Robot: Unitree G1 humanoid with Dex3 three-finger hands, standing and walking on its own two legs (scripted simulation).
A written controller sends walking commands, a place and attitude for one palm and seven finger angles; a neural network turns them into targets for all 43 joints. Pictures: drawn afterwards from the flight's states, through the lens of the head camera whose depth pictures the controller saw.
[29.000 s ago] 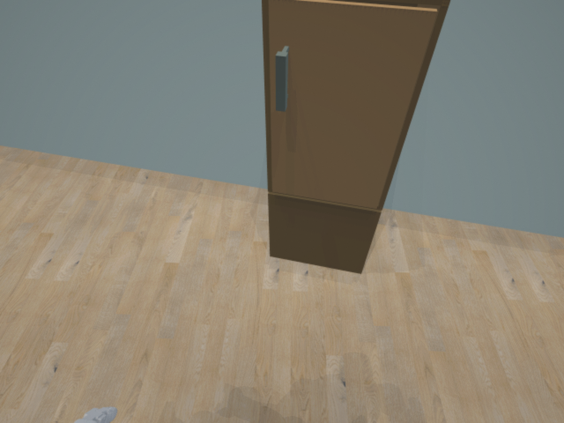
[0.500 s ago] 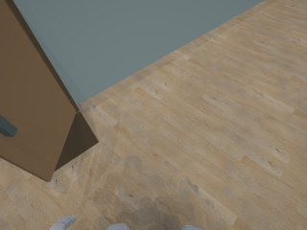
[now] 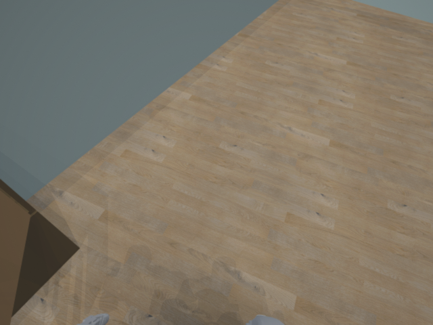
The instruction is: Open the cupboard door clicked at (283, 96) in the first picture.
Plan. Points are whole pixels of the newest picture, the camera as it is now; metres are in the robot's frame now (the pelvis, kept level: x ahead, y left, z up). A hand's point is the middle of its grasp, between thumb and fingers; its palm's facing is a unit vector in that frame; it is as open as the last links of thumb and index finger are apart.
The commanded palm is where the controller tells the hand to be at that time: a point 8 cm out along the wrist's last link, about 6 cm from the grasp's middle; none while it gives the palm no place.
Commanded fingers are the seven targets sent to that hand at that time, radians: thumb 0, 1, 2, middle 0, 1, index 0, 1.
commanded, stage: walk to a spot facing it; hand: left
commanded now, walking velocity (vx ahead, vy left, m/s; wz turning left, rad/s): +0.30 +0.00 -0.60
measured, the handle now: out of the picture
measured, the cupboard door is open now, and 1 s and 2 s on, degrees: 47 47 47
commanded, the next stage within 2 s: turn to face it in 1.22 s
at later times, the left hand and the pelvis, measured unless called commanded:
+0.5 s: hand (158, 276) +0.24 +0.15 -0.20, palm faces -0.21 -0.97 -0.15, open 7.4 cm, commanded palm none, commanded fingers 0.00 0.90 0.90 -0.20 -0.30 -0.20 -0.30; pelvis +0.19 -0.03 -0.02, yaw -16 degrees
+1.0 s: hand (246, 154) +0.60 -0.06 -0.17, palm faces -0.49 -0.84 -0.22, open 7.4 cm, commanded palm none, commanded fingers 0.00 0.90 0.90 -0.20 -0.30 -0.20 -0.30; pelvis +0.39 -0.17 -0.02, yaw -28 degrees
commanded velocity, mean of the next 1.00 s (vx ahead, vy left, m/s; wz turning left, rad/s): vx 0.35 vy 0.00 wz -0.39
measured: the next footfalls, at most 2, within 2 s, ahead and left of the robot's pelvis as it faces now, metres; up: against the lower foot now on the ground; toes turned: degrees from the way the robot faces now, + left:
right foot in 0.12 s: +0.08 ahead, -0.15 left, +0.00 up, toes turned -11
left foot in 0.48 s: +0.34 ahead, +0.05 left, +0.00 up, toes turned -10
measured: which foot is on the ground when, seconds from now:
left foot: down 0.00-0.12, up 0.14-0.46, down 0.48-0.92, up 0.94-1.00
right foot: up 0.00-0.10, down 0.12-0.48, up 0.50-0.90, down 0.92-1.00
